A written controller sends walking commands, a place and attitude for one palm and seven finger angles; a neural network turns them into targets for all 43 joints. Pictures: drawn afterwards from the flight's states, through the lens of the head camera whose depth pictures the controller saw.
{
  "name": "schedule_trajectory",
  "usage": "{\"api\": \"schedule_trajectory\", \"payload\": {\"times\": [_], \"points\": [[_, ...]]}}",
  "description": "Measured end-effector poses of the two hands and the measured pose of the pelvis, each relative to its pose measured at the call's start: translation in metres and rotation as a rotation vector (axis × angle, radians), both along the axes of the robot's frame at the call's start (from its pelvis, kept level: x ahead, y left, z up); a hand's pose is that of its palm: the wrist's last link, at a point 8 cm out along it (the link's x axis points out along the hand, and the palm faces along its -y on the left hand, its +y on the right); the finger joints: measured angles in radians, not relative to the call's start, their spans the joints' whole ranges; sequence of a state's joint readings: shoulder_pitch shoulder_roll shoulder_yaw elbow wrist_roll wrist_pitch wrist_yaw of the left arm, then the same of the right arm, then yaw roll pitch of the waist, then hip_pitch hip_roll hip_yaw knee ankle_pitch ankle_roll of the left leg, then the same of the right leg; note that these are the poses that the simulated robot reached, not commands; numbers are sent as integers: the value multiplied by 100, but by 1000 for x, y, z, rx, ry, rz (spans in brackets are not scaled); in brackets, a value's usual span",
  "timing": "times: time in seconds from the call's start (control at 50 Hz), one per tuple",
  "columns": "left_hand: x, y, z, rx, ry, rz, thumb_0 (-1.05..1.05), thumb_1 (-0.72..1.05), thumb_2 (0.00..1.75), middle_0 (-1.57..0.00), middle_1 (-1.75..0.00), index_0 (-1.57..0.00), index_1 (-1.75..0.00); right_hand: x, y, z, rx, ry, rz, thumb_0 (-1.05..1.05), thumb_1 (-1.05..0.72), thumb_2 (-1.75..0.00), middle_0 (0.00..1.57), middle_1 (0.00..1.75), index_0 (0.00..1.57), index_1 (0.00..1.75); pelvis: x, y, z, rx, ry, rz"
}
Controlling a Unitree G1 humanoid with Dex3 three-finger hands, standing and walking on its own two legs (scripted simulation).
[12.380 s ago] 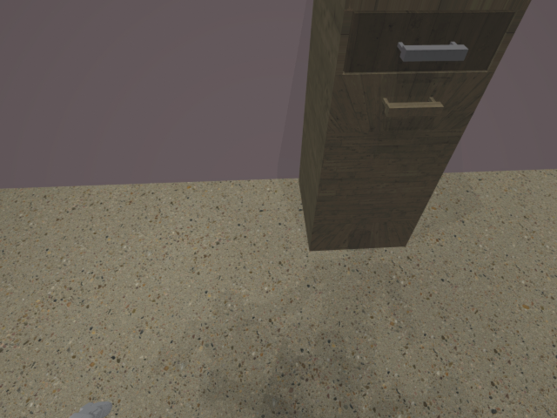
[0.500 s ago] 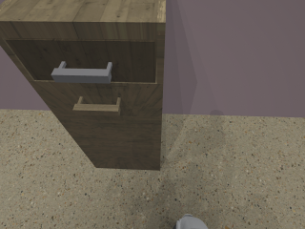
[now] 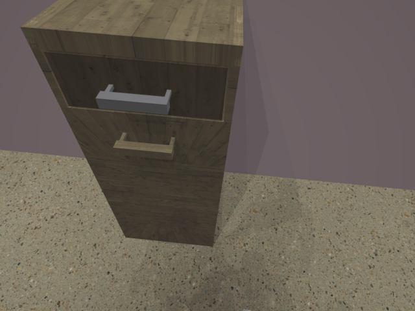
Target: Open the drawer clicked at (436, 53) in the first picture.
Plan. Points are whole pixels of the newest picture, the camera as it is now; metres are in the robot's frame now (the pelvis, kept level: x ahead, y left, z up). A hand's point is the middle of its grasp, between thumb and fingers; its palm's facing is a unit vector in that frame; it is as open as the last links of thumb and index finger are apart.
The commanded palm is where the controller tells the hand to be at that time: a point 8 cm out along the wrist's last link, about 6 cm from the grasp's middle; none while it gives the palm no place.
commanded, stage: come to a stop and stand still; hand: left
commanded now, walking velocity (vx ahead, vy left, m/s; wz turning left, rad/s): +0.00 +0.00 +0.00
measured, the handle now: (136, 96) +0.51 +0.21 +0.13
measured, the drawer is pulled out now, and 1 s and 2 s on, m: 0.00 0.00 0.00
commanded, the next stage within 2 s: look again from close up in 0.54 s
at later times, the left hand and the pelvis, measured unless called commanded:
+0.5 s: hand out of the picture -0.03 +0.16 -0.16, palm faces +0.03 -0.98 -0.18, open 7.3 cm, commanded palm none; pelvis -0.03 -0.01 +0.01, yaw +0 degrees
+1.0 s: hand out of the picture +0.02 +0.21 -0.16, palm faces +0.00 -0.97 -0.24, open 7.4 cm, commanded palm none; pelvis -0.01 +0.03 +0.01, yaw -1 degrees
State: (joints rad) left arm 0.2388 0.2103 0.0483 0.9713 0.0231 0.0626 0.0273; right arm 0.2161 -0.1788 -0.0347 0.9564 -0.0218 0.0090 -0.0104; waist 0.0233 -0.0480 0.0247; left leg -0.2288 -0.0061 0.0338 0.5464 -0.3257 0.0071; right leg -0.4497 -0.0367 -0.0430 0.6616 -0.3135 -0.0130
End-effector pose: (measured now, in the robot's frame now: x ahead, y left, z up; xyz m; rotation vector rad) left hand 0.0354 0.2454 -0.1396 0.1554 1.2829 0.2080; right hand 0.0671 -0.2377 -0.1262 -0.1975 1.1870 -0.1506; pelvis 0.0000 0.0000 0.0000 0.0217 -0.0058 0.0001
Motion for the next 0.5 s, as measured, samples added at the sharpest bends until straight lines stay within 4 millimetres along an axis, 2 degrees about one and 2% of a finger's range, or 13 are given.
{"api": "schedule_trajectory", "payload": {"times": [0.08, 0.18, 0.26, 0.36, 0.5], "points": [[-20, 2, 6, -5, 31, 20, 1, 91, 90, -20, -30, -20, -30, -31, 18, -3, 23, 86, 0, 0, -92, -90, 20, 30, 19, 30, -3, 3, 7, -3, 0, 9], [-42, -8, 8, -2, 68, 20, 1, 91, 90, -20, -30, -20, -30, -59, 21, -16, 60, 153, -14, 1, -94, -90, 20, 30, 20, 30, -7, 2, 4, 19, 8, 4], [-58, -24, 12, -20, 110, -7, 1, 91, 90, -20, -30, -20, -30, -75, 22, -21, 91, 175, -47, 1, -93, -90, 20, 30, 20, 30, -14, 0, 7, 2, -6, 1], [-67, -36, 10, -46, 131, -20, 1, 91, 90, -20, -30, -20, -30, -95, 25, -18, 104, 201, -66, 1, -92, -90, 20, 30, 20, 30, -20, -2, 10, -3, -16, -5], [-72, -39, 8, -57, 123, -12, 2, 92, 90, -20, -30, -20, -30, -121, 30, -14, 108, 255, -73, 0, -91, -90, 20, 30, 19, 30, -26, -5, 12, -9, -14, -7]]}}
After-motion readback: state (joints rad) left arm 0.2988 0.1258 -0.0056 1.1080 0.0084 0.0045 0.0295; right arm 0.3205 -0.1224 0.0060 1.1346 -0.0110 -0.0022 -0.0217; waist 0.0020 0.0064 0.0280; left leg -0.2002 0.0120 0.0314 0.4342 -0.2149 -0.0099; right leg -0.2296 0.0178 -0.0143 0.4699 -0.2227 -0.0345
